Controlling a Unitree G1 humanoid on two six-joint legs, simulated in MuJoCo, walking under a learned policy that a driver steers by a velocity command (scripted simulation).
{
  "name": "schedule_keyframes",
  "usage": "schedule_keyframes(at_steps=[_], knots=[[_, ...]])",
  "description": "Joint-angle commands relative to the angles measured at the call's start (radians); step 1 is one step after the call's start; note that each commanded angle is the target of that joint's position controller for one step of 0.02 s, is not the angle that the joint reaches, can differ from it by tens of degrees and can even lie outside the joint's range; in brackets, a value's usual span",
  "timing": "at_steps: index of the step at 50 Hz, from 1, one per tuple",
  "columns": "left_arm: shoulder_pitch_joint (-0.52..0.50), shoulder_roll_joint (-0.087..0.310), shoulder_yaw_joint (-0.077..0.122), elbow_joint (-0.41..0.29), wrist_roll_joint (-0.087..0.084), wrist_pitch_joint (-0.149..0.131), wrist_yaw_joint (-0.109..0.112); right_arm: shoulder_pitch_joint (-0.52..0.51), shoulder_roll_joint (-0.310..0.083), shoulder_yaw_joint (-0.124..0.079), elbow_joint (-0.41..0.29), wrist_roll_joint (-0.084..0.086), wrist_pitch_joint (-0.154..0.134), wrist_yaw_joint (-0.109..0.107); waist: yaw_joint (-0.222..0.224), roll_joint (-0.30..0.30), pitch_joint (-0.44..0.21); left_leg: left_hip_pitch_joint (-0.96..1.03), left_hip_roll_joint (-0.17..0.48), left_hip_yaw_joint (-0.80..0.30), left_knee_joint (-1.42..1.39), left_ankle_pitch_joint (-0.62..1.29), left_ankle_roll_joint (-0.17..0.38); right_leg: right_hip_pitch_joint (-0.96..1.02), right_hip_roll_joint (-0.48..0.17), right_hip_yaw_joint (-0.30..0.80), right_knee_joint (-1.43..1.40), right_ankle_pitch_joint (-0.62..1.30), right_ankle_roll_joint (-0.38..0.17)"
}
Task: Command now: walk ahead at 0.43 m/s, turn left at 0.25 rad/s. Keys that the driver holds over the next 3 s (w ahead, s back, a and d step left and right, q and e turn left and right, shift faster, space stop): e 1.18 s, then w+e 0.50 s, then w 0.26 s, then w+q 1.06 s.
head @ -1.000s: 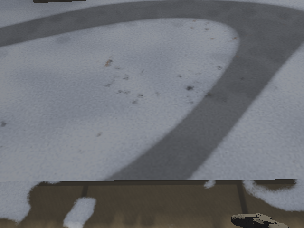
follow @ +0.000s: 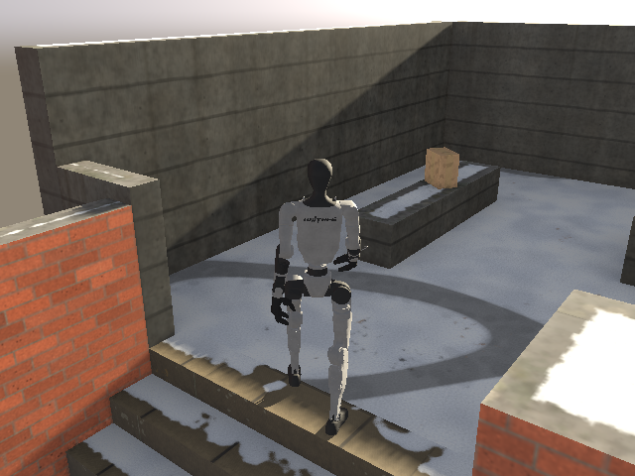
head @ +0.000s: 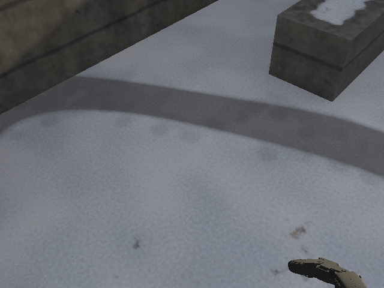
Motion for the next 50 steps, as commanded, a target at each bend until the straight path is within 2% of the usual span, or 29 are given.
schedule_keyframes(at_steps=[1,2,3,4,5,6,7,8,9,10,12,13,15,17,22,23,24,25,26,27,28,30,36,43,46,47,48,49,50], knots=[[-0.014,0.24,0.067,-0.035,-0.012,0.012,0.017,0.032,-0.125,-0.053,-0.039,0.026,-0.028,-0.037,-0.148,-0.147,0.11,0.207,-0.096,0.048,-0.226,0.151,0.027,-0.054,-0.239,0.093,0.255,1.459,-0.152],[-0.021,0.22,0.064,-0.051,0.0,0.009,0.012,0.214,-0.182,-0.077,0.008,0.033,-0.037,-0.064,-0.195,-0.153,-0.015,0.613,-0.094,0.011,-0.144,0.328,0.081,-0.301,-0.192,0.113,0.428,1.382,-0.11],[0.089,0.116,0.028,-0.086,0.003,-0.005,-0.001,0.464,-0.217,-0.077,0.075,0.017,-0.035,-0.085,-0.215,0.056,-0.306,1.268,0.147,-0.241,0.003,0.749,0.274,-0.761,-0.105,0.156,0.773,0.811,0.006],[0.027,0.163,0.047,-0.091,-0.027,-0.005,-0.041,0.733,-0.218,-0.08,0.135,-0.02,-0.012,-0.098,-0.285,0.112,-0.461,1.371,0.384,-0.598,-0.216,0.979,0.41,-0.847,0.09,0.256,1.154,-0.246,0.022],[-0.184,0.141,0.061,-0.159,-0.055,0.003,-0.061,0.722,-0.284,-0.125,0.184,-0.044,-0.037,-0.116,-0.306,0.012,-0.189,1.142,0.336,-0.49,-0.258,1.05,0.302,-0.976,0.039,0.434,1.286,-0.19,-0.024],[-0.28,0.148,0.069,-0.186,-0.039,-0.003,-0.057,0.548,-0.306,-0.148,0.157,-0.011,-0.051,-0.124,-0.247,0.064,-0.005,0.846,0.321,-0.355,-0.325,0.97,0.261,-1.001,-0.032,0.445,1.297,-0.14,-0.042],[-0.232,0.136,0.076,-0.172,-0.015,0.003,-0.041,0.404,-0.194,-0.122,0.127,0.022,-0.05,-0.126,-0.159,0.047,-0.022,0.66,0.286,-0.256,-0.381,0.842,0.233,-0.897,-0.081,0.451,1.234,-0.126,-0.064],[-0.187,0.046,0.058,-0.158,-0.01,0.005,-0.034,0.299,-0.096,-0.092,0.11,0.036,-0.049,-0.116,-0.088,0.016,0.012,0.482,0.267,-0.188,-0.421,0.808,0.204,-0.797,-0.095,0.454,1.2,-0.089,-0.09],[-0.142,-0.017,0.044,-0.148,-0.013,0.008,-0.034,0.251,-0.041,-0.071,0.087,0.031,-0.045,-0.103,-0.031,0.014,0.031,0.357,0.255,-0.138,-0.468,0.758,0.184,-0.719,-0.095,0.444,1.161,-0.083,-0.093],[-0.122,-0.013,0.052,-0.14,-0.028,0.01,-0.038,0.25,-0.014,-0.063,0.079,0.022,-0.046,-0.099,-0.013,0.0,0.033,0.311,0.241,-0.096,-0.509,0.704,0.17,-0.701,-0.08,0.429,1.134,-0.051,-0.089],[-0.083,0.015,0.068,-0.128,-0.053,0.007,-0.058,0.194,-0.075,-0.075,0.038,-0.001,-0.063,-0.104,0.02,0.024,0.027,0.217,0.193,0.032,-0.536,0.679,0.135,-0.634,-0.049,0.392,1.051,0.122,-0.076],[-0.229,0.1,0.09,-0.195,-0.173,0.045,0.041,0.163,-0.133,-0.06,0.044,-0.001,-0.039,-0.112,0.017,0.016,0.148,0.205,0.208,0.037,-0.531,0.635,0.087,-0.765,-0.049,0.429,0.9,0.177,-0.045],[-0.286,0.097,0.08,-0.235,-0.122,0.061,0.084,0.229,-0.183,-0.067,0.046,0.006,-0.022,-0.137,-0.015,0.046,0.1,0.239,0.203,0.055,-0.501,0.609,0.076,-0.722,-0.042,0.398,0.682,0.295,-0.04],[-0.289,0.126,0.092,-0.246,-0.102,0.07,0.071,0.253,-0.245,-0.085,0.038,0.022,-0.006,-0.156,-0.031,0.098,0.028,0.346,0.228,0.043,-0.47,0.55,0.079,-0.701,-0.025,0.38,0.593,0.365,-0.043],[-0.337,0.203,0.136,-0.287,-0.076,0.087,0.035,0.239,-0.211,-0.089,0.035,0.07,0.014,-0.183,-0.031,0.053,-0.004,0.484,0.205,0.072,-0.241,0.369,-0.016,-0.623,0.041,0.331,0.345,0.369,-0.113],[-0.284,0.253,0.157,-0.273,-0.066,0.086,0.039,0.293,-0.186,-0.085,0.043,0.056,0.017,-0.182,-0.026,-0.031,-0.025,0.452,0.143,0.096,-0.082,0.28,-0.063,-0.513,0.049,0.369,0.278,0.556,-0.144],[-0.234,0.335,0.179,-0.278,-0.058,0.087,0.051,0.277,-0.157,-0.074,0.007,0.014,0.025,-0.181,-0.028,-0.222,-0.014,0.256,0.034,0.135,0.206,-0.042,-0.137,-0.395,-0.101,0.616,0.255,1.002,-0.207],[-0.208,0.376,0.177,-0.298,-0.041,0.079,0.044,0.364,-0.095,-0.053,-0.022,0.007,0.032,-0.176,-0.078,-0.357,-0.144,-0.001,-0.117,0.002,0.497,-0.54,-0.177,-0.157,-0.289,0.969,0.217,1.069,-0.412],[-0.242,0.326,0.163,-0.335,-0.049,0.078,0.032,0.357,-0.125,-0.055,-0.021,0.028,0.039,-0.166,-0.057,-0.249,-0.251,-0.038,-0.075,-0.141,0.62,-0.5,-0.154,-0.16,-0.272,1.008,0.165,0.75,-0.423],[-0.318,0.284,0.153,-0.365,-0.062,0.077,0.034,0.293,-0.157,-0.063,-0.032,0.049,0.042,-0.164,-0.058,-0.167,-0.185,-0.085,-0.05,-0.154,0.626,-0.404,-0.131,-0.236,-0.219,0.919,0.157,0.54,-0.364],[-0.379,0.272,0.149,-0.386,-0.079,0.085,0.044,0.257,-0.164,-0.069,-0.031,0.04,0.047,-0.172,-0.072,-0.07,-0.132,-0.083,-0.017,-0.158,0.581,-0.312,-0.126,-0.326,-0.17,0.857,0.144,0.364,-0.3],[-0.414,0.242,0.138,-0.401,-0.085,0.106,0.063,0.199,-0.188,-0.081,-0.069,0.022,0.057,-0.186,-0.089,-0.095,-0.078,-0.005,-0.002,-0.15,0.482,-0.232,-0.128,-0.501,-0.116,0.799,0.112,0.234,-0.257],[-0.384,0.273,0.151,-0.453,-0.078,0.123,0.088,0.183,-0.14,-0.061,-0.112,0.031,0.053,-0.193,-0.077,-0.126,-0.092,0.036,-0.044,-0.15,0.249,-0.188,-0.161,-0.486,-0.07,0.813,0.116,0.193,-0.247],[-0.387,0.271,0.161,-0.506,-0.077,0.151,0.086,0.19,-0.158,-0.06,-0.127,0.043,0.036,-0.173,-0.057,-0.17,-0.042,0.171,-0.07,-0.148,0.021,-0.195,-0.149,-0.512,-0.052,0.896,0.091,0.089,-0.245],[-0.415,0.272,0.165,-0.531,-0.097,0.165,0.085,0.286,-0.172,-0.071,-0.104,0.051,0.025,-0.153,-0.103,-0.177,-0.022,0.343,-0.084,-0.115,-0.213,-0.124,-0.108,-0.568,-0.006,0.896,0.101,0.053,-0.215],[-0.402,0.259,0.163,-0.536,-0.104,0.169,0.084,0.342,-0.195,-0.082,-0.091,0.047,0.025,-0.147,-0.121,-0.158,-0.02,0.458,-0.043,-0.124,-0.318,-0.09,-0.083,-0.632,0.042,0.862,0.138,-0.001,-0.177],[-0.373,0.214,0.154,-0.538,-0.107,0.173,0.083,0.382,-0.262,-0.101,-0.096,0.021,0.028,-0.147,-0.111,0.007,-0.043,0.585,0.173,-0.311,-0.391,-0.138,-0.007,-0.767,0.129,0.744,0.38,-0.127,-0.128],[-0.4,0.232,0.162,-0.579,-0.12,0.154,0.074,0.321,-0.324,-0.113,-0.122,-0.016,0.031,-0.145,-0.081,0.344,0.025,0.528,0.368,-0.581,-0.484,0.054,0.141,-0.975,0.263,0.511,0.652,-0.185,-0.077],[-0.414,0.307,0.185,-0.564,-0.096,0.134,0.06,0.246,-0.267,-0.105,-0.176,-0.032,0.026,-0.152,-0.082,0.266,0.033,0.477,0.395,-0.595,-0.485,0.066,0.184,-0.992,0.181,0.565,0.871,-0.132,-0.043]])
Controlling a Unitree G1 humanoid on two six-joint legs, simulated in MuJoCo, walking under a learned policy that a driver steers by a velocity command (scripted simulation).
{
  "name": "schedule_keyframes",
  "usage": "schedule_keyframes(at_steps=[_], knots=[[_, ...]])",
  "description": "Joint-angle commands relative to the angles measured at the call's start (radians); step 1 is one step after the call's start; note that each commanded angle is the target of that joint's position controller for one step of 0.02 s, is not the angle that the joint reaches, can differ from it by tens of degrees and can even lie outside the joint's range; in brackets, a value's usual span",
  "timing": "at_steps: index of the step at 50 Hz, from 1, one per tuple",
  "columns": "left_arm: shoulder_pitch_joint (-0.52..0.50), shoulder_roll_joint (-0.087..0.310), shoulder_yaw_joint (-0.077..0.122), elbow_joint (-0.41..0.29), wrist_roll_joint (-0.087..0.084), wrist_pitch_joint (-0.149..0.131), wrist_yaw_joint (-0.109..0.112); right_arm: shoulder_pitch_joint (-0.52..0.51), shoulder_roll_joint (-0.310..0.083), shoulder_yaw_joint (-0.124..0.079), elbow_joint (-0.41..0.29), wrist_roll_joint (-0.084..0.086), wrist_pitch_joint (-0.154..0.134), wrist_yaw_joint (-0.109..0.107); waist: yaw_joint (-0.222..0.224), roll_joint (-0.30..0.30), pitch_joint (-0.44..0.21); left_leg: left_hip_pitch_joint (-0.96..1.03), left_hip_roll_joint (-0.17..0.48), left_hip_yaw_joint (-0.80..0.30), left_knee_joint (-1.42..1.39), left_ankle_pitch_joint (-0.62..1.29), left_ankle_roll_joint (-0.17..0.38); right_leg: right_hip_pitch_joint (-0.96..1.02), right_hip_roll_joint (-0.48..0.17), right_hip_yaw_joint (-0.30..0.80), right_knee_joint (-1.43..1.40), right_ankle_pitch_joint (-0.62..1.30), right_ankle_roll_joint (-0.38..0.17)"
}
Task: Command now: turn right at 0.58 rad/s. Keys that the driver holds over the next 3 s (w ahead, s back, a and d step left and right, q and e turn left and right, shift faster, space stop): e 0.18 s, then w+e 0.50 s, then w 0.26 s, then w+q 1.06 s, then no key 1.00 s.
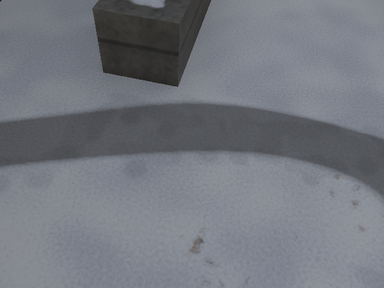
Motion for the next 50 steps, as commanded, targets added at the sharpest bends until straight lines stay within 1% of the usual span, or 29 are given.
schedule_keyframes(at_steps=[1,2,3,7,10,14,16,18,19,20,21,22,23,24,25,28,32,35,37,39,40,41,42,43,44,45,46,48,50], knots=[[0.011,0.183,0.057,-0.07,0.005,-0.034,-0.022,-0.101,-0.132,-0.038,-0.141,-0.027,-0.015,-0.013,0.034,0.222,-0.066,0.149,0.373,-0.35,-0.266,0.205,0.217,-0.193,-0.074,-0.007,0.461,-0.141,0.049],[0.048,0.162,0.052,-0.038,0.008,-0.021,-0.023,-0.139,-0.104,-0.028,-0.157,-0.004,-0.013,-0.016,0.05,0.165,-0.06,0.13,0.3,-0.242,-0.24,0.217,0.162,-0.161,-0.085,-0.032,0.526,-0.083,0.062],[0.07,0.139,0.043,-0.03,0.012,-0.011,-0.025,-0.139,-0.095,-0.021,-0.164,0.013,-0.012,-0.018,0.043,0.151,-0.048,0.123,0.275,-0.185,-0.237,0.23,0.152,-0.162,-0.091,-0.048,0.605,-0.041,0.077],[-0.034,0.087,0.008,-0.094,-0.009,-0.004,-0.027,-0.032,-0.115,-0.018,-0.17,0.004,0.005,-0.025,-0.027,0.187,-0.021,0.203,0.246,-0.075,-0.248,0.219,0.179,-0.215,-0.145,-0.124,0.517,0.048,0.123],[-0.072,0.064,-0.014,-0.13,0.0,-0.009,-0.038,0.032,-0.173,-0.04,-0.168,0.008,0.015,-0.024,-0.067,0.22,-0.072,0.272,0.288,-0.062,-0.245,0.164,0.195,-0.152,-0.195,-0.158,0.325,-0.001,0.137],[-0.054,0.083,-0.02,-0.138,-0.004,-0.017,-0.065,0.039,-0.23,-0.061,-0.164,0.032,0.011,-0.004,-0.07,0.255,-0.046,0.15,0.326,-0.055,-0.311,-0.159,0.184,0.045,-0.202,-0.246,0.108,-0.107,0.072],[-0.009,0.095,-0.013,-0.119,-0.008,-0.025,-0.075,0.031,-0.232,-0.062,-0.155,0.046,0.003,0.009,-0.047,0.243,-0.029,0.121,0.338,-0.046,-0.304,-0.195,0.171,0.144,-0.194,-0.261,-0.027,-0.071,0.021],[0.128,0.086,-0.006,-0.053,-0.008,-0.033,-0.078,0.015,-0.197,-0.052,-0.139,0.058,0.0,0.022,0.02,0.194,-0.035,0.035,0.301,0.03,-0.201,-0.224,0.13,0.356,-0.147,-0.305,-0.226,0.022,-0.031],[0.232,0.11,0.009,-0.014,-0.012,-0.037,-0.072,0.025,-0.141,-0.038,-0.132,0.049,-0.005,0.028,0.053,0.111,-0.063,-0.074,0.257,0.108,-0.038,-0.23,0.081,0.528,-0.155,-0.245,-0.26,-0.004,-0.061],[0.343,0.202,0.033,-0.007,-0.006,-0.044,-0.059,-0.03,-0.059,-0.012,-0.17,0.022,-0.016,0.042,0.091,-0.152,-0.068,-0.346,0.161,0.214,0.386,-0.303,-0.01,0.688,-0.387,0.121,-0.336,-0.037,-0.143],[0.332,0.292,0.044,-0.046,0.007,-0.069,-0.066,-0.127,-0.084,-0.016,-0.25,0.03,-0.048,0.045,0.101,-0.268,-0.027,-0.674,0.024,0.103,0.571,-0.355,-0.039,0.711,-0.557,0.564,-0.471,-0.234,-0.341],[0.317,0.222,0.026,-0.049,0.012,-0.088,-0.068,-0.209,-0.141,-0.028,-0.265,0.058,-0.074,0.053,0.127,-0.155,0.017,-0.731,0.084,0.004,0.658,-0.287,-0.024,0.676,-0.563,0.556,-0.524,-0.296,-0.355],[0.267,0.174,0.005,-0.052,0.015,-0.1,-0.062,-0.192,-0.161,-0.033,-0.249,0.062,-0.089,0.062,0.082,-0.115,0.058,-0.733,0.11,-0.005,0.647,-0.163,-0.009,0.633,-0.53,0.464,-0.516,-0.252,-0.317],[0.218,0.146,-0.007,-0.068,0.013,-0.104,-0.057,-0.145,-0.154,-0.032,-0.215,0.041,-0.095,0.062,0.049,-0.064,0.061,-0.672,0.129,-0.003,0.61,-0.067,-0.016,0.572,-0.476,0.361,-0.499,-0.169,-0.281],[0.171,0.134,-0.014,-0.075,0.012,-0.102,-0.051,-0.117,-0.161,-0.035,-0.201,0.021,-0.1,0.06,0.021,-0.068,0.065,-0.603,0.132,0.0,0.543,0.005,-0.031,0.506,-0.429,0.283,-0.508,-0.091,-0.257],[0.166,0.141,-0.014,-0.068,0.023,-0.102,-0.031,-0.129,-0.124,-0.022,-0.173,0.013,-0.101,0.065,0.012,-0.054,0.046,-0.44,0.092,0.043,0.371,0.174,-0.063,0.406,-0.344,0.131,-0.521,0.109,-0.215],[0.257,0.174,0.002,-0.027,-0.001,-0.103,-0.021,-0.255,-0.08,0.005,-0.188,0.034,-0.105,0.074,0.065,-0.072,0.052,-0.294,0.033,0.058,0.094,0.278,-0.07,0.367,-0.32,0.083,-0.493,0.208,-0.189],[0.293,0.176,0.004,-0.004,-0.016,-0.099,-0.021,-0.283,-0.106,0.0,-0.2,0.047,-0.111,0.086,0.071,-0.089,0.055,-0.23,0.027,0.036,-0.012,0.271,-0.052,0.41,-0.353,0.139,-0.458,0.211,-0.183],[0.287,0.178,0.007,0.005,-0.013,-0.095,-0.019,-0.256,-0.132,-0.01,-0.193,0.046,-0.116,0.091,0.055,-0.112,0.049,-0.175,0.03,0.031,-0.047,0.254,-0.028,0.453,-0.38,0.165,-0.429,0.273,-0.166],[0.276,0.173,0.006,0.008,-0.005,-0.087,-0.02,-0.16,-0.163,-0.03,-0.173,0.04,-0.118,0.085,-0.001,-0.125,0.002,-0.026,-0.005,0.079,-0.094,0.202,0.015,0.482,-0.353,0.143,-0.313,0.527,-0.136],[0.275,0.146,-0.002,0.003,0.002,-0.087,-0.023,-0.053,-0.194,-0.045,-0.151,0.032,-0.117,0.077,-0.053,-0.111,-0.081,0.15,0.015,0.077,-0.095,0.211,0.052,0.448,-0.299,0.096,-0.157,0.642,-0.108],[0.26,0.099,-0.021,-0.025,0.018,-0.088,-0.023,0.13,-0.244,-0.055,-0.138,0.011,-0.115,0.069,-0.132,-0.02,-0.245,0.455,0.181,-0.101,-0.047,0.183,0.13,0.272,-0.242,0.059,0.13,0.479,-0.071],[0.413,0.01,-0.044,-0.029,-0.009,-0.102,-0.021,0.23,-0.31,-0.073,-0.09,0.0,-0.107,0.074,-0.066,0.362,-0.39,0.769,0.413,-0.61,-0.174,-0.057,0.299,-0.088,-0.085,-0.017,0.508,-0.118,0.01],[0.384,0.103,-0.03,-0.015,-0.026,-0.113,-0.02,0.223,-0.214,-0.05,-0.092,0.026,-0.103,0.076,-0.093,0.321,-0.329,0.728,0.419,-0.738,-0.285,-0.246,0.297,-0.214,-0.121,0.041,0.639,-0.197,0.016],[0.257,0.156,-0.016,-0.035,-0.032,-0.117,-0.025,0.164,-0.164,-0.036,-0.097,0.033,-0.093,0.067,-0.107,0.222,-0.171,0.597,0.386,-0.567,-0.29,-0.249,0.258,-0.269,-0.168,0.009,0.67,-0.12,0.011],[0.174,0.15,-0.02,-0.055,-0.017,-0.121,-0.025,0.116,-0.149,-0.027,-0.103,0.024,-0.084,0.062,-0.089,0.131,-0.092,0.459,0.347,-0.445,-0.297,-0.142,0.237,-0.248,-0.21,-0.03,0.644,-0.046,0.004],[0.129,0.135,-0.021,-0.07,0.001,-0.124,-0.028,0.082,-0.131,-0.02,-0.1,0.015,-0.08,0.063,-0.061,0.108,-0.035,0.343,0.306,-0.368,-0.319,-0.052,0.231,-0.221,-0.238,-0.046,0.588,-0.003,0.0],[0.152,0.1,-0.025,-0.062,0.006,-0.117,-0.037,0.052,-0.113,-0.01,-0.095,0.009,-0.085,0.061,-0.008,0.144,-0.009,0.212,0.254,-0.284,-0.368,0.036,0.231,-0.138,-0.275,-0.065,0.514,0.033,0.0],[0.141,0.068,-0.037,-0.065,0.016,-0.114,-0.039,0.058,-0.129,-0.012,-0.077,0.027,-0.09,0.058,0.011,0.146,0.013,0.151,0.24,-0.235,-0.401,0.114,0.251,-0.127,-0.282,-0.094,0.415,0.034,0.016]])
Over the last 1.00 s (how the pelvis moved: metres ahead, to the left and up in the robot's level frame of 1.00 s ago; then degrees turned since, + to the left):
0.24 0.00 0.01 -25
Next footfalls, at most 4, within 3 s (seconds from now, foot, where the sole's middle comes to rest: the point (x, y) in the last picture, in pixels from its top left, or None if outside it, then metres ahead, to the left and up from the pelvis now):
0.40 right None -0.02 -0.14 -0.77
0.82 left None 0.35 -0.05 -0.77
1.26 right None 0.44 -0.39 -0.77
1.74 left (241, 211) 0.78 -0.20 -0.77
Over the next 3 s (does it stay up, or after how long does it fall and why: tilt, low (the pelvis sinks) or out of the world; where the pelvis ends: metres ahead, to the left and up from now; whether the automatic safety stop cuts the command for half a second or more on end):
stays up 0.99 -0.25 0.00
